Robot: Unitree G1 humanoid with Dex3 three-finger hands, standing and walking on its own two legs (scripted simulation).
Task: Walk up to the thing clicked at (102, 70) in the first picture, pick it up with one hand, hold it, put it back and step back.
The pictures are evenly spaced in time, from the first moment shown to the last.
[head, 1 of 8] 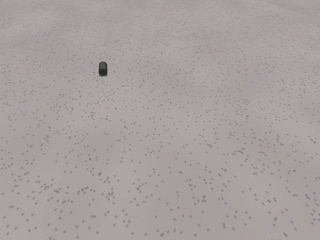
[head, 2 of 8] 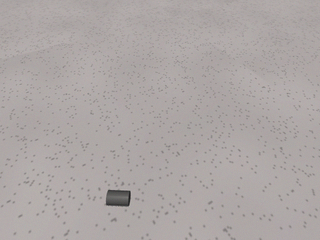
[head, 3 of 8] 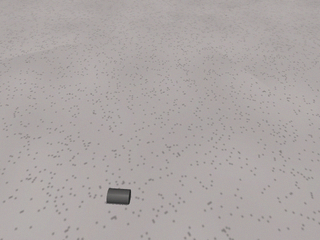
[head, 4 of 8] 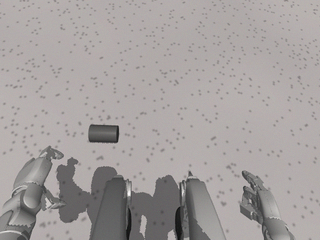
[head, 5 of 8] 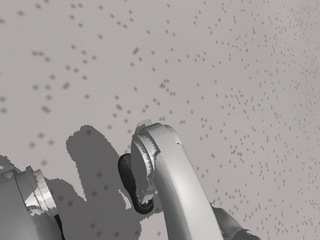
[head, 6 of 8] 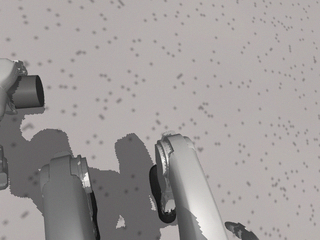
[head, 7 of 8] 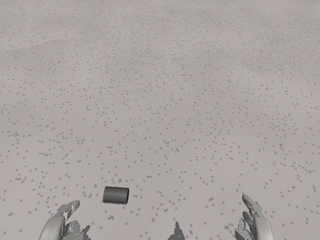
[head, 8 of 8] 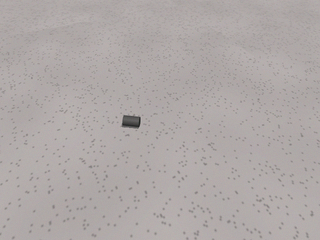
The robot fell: no
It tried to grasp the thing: yes
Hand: left
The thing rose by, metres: 0.66
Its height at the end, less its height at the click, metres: +0.00
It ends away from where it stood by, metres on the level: 0.00
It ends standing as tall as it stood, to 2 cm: yes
